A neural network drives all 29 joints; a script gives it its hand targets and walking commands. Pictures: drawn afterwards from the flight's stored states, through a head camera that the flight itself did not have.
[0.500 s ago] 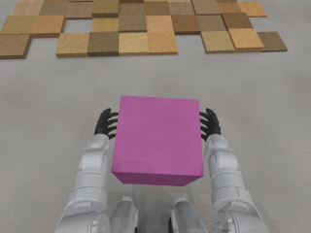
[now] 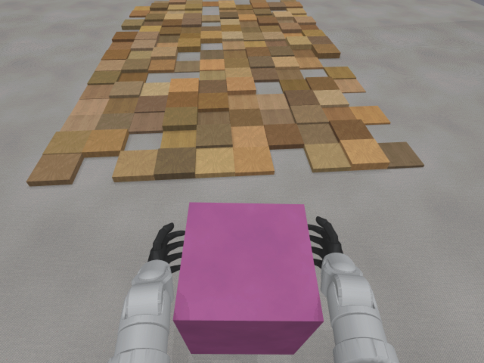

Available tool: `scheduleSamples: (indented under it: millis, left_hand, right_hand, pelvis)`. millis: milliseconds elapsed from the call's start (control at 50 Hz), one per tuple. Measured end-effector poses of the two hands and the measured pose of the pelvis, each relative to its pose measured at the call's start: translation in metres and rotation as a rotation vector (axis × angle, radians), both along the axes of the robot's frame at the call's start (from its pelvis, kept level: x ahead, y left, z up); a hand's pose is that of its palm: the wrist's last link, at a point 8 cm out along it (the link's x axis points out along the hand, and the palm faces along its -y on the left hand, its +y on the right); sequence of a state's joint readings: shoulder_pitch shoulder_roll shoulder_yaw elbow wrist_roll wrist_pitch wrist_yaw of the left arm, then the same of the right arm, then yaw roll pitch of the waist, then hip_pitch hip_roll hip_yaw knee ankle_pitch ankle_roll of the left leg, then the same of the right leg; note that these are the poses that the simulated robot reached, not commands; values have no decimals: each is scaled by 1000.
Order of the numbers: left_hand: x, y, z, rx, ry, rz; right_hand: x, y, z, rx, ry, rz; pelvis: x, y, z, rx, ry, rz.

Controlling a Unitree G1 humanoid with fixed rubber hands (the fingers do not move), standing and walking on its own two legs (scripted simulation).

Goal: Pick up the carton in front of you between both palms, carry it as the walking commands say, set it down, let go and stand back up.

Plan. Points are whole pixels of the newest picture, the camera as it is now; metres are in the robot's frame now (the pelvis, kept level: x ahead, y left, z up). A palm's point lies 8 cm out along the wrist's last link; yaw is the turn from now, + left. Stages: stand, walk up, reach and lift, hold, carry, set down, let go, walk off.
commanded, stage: reach and lift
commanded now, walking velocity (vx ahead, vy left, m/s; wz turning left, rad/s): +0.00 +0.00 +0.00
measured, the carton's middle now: (244, 282) +0.30 +0.00 -0.06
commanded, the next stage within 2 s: hold in 1.08 s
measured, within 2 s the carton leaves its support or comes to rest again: neither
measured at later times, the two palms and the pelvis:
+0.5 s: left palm (155, 261) +0.29 +0.15 +0.04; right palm (334, 254) +0.29 -0.15 +0.04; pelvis -0.01 +0.00 +0.01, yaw +0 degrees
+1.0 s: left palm (155, 256) +0.29 +0.15 +0.05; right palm (335, 249) +0.30 -0.15 +0.05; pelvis +0.01 +0.00 +0.02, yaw +0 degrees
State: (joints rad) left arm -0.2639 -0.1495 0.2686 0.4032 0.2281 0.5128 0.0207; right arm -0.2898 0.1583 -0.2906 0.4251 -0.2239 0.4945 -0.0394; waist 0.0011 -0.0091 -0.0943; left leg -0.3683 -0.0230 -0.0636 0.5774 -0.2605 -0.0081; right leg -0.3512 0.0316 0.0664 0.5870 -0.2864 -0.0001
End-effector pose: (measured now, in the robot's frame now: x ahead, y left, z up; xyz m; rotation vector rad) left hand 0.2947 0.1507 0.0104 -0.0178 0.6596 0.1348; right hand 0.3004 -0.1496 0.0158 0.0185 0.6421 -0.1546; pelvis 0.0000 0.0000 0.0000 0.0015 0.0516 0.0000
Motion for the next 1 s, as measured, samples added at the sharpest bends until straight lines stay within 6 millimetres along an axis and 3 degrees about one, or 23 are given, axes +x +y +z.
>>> scheduleSamples:
  millis: [120, 380, 1000]
  left_hand:
    - [-6, -1, 21, 17, 7, -11]
    - [-8, 1, 23, 12, 20, -11]
    - [-2, 0, 37, 45, 23, -35]
  right_hand:
    - [-5, 0, 21, -16, 6, 15]
    - [-9, 1, 23, -14, 19, 10]
    - [-2, 1, 36, -47, 22, 39]
  pelvis:
    - [-3, -1, 7, 1, -87, 0]
    - [-15, 1, 8, 0, -131, -1]
    - [8, 2, 16, 1, -149, -5]
